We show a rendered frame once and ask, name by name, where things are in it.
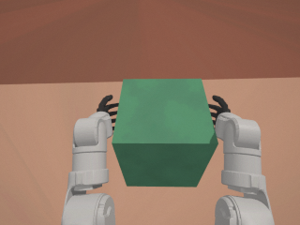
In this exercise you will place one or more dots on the right robot hand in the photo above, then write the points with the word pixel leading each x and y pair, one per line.
pixel 222 109

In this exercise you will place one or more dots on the carton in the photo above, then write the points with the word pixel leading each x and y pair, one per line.
pixel 164 135

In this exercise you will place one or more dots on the robot right upper arm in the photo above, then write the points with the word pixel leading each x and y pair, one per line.
pixel 238 210

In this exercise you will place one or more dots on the left robot hand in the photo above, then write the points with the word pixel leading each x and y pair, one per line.
pixel 102 107

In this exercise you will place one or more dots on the left robot forearm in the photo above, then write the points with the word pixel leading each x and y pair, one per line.
pixel 89 160

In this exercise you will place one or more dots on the right robot forearm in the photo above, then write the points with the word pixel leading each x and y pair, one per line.
pixel 242 151

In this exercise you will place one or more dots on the robot left upper arm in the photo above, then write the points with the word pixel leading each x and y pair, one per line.
pixel 89 209

